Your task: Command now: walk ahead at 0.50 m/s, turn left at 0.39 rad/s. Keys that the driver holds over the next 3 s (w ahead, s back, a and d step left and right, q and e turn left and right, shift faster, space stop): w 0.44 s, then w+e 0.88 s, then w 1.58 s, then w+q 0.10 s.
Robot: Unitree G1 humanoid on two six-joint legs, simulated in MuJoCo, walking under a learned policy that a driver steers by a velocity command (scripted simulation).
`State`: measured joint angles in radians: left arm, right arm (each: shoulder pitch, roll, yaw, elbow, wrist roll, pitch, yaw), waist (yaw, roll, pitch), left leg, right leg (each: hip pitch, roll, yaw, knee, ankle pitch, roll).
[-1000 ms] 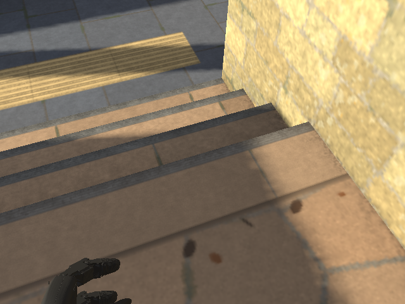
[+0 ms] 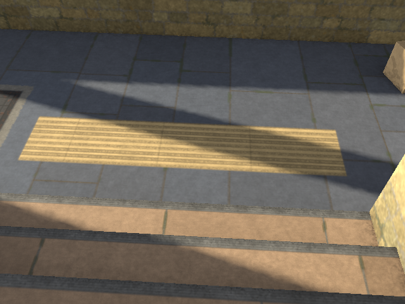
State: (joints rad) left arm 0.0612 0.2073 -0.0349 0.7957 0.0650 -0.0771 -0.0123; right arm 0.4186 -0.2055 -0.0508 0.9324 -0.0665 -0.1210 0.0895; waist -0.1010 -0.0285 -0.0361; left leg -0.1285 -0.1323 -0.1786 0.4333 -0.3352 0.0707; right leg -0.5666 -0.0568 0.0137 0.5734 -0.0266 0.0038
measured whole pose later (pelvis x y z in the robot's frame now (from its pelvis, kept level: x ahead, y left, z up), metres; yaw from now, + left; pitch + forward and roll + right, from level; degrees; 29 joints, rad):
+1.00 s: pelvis +0.47 +0.00 -0.16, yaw -9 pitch +1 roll +2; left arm 0.22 0.24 0.05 0.86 0.09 -0.10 -0.05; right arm 0.53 -0.17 0.04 1.02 -0.09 -0.09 0.07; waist -0.02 -0.01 -0.01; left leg -0.38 0.06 0.09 1.65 -0.77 -0.01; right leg -0.27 0.03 -0.05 0.49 -0.26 -0.10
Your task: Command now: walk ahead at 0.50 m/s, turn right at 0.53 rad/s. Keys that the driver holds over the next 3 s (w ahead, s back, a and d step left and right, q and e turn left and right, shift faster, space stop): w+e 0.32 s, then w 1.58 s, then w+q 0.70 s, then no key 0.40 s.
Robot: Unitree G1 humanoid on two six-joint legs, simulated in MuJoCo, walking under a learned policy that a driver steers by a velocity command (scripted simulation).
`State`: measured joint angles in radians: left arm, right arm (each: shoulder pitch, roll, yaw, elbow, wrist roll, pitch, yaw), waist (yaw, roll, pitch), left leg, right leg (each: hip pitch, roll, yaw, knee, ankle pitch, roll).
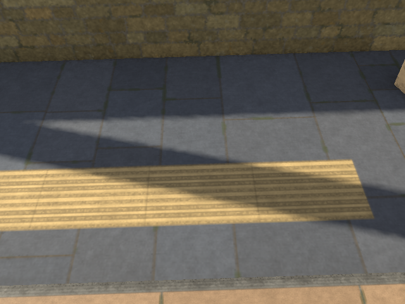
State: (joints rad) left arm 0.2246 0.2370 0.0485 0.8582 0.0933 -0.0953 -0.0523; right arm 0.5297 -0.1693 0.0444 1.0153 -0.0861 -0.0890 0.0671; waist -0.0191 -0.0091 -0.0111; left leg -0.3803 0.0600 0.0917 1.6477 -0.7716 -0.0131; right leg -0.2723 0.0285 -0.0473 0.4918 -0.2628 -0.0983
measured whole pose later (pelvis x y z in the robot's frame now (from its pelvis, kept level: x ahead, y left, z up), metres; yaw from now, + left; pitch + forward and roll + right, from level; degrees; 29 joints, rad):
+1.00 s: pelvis +0.53 -0.06 -0.29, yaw -18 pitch +1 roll +5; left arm -0.02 0.22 -0.04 0.82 0.10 -0.07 -0.09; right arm 0.68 -0.15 0.03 1.14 -0.09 -0.09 0.05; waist -0.18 -0.08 -0.02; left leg 0.01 -0.05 0.09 1.08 -0.85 0.03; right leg -0.36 -0.10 -0.05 0.32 0.27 -0.07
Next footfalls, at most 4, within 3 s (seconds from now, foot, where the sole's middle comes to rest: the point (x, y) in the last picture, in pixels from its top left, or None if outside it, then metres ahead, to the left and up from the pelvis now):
0.34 left None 0.32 0.13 -0.93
1.00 right None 0.62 -0.20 -1.09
1.50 left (225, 233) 1.06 -0.08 -1.25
1.94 right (282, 212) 1.18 -0.39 -1.25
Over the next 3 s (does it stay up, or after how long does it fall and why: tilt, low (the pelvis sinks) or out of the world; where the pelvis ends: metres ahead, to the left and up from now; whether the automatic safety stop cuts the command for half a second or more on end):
stays up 1.59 -0.34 -0.49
